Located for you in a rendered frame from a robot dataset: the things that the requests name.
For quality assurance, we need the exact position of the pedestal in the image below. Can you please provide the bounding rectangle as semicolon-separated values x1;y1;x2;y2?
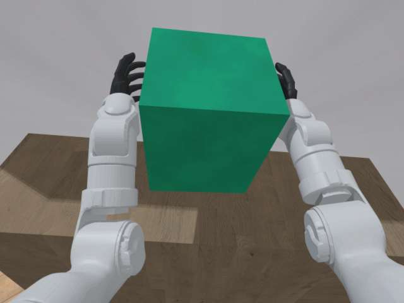
0;133;404;303

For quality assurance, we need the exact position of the carton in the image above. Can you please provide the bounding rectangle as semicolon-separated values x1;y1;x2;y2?
139;28;290;193

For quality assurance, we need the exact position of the robot right forearm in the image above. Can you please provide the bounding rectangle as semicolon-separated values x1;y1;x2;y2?
278;98;386;250

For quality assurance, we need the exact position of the right robot upper arm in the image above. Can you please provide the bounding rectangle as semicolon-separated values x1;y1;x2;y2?
304;200;404;303

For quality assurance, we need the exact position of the left robot upper arm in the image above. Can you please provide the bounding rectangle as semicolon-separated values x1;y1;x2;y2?
8;220;146;303

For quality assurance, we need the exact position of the robot left hand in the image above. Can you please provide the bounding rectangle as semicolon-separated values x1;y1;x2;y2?
110;52;146;102

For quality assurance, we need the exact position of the robot right hand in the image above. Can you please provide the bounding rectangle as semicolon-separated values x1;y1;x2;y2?
275;62;297;100

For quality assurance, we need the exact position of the robot left forearm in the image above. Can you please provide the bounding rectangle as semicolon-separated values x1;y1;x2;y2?
71;93;140;253

